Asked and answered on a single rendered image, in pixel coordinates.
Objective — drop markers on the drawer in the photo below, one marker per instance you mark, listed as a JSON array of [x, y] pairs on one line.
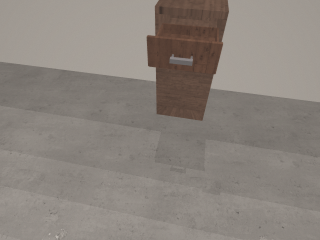
[[184, 41]]

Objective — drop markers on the cabinet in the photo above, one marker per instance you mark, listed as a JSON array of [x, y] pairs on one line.
[[179, 93]]

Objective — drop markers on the left robot hand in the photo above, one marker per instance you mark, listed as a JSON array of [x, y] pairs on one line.
[[56, 235]]

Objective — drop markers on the handle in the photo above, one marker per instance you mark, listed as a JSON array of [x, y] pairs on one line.
[[181, 61]]

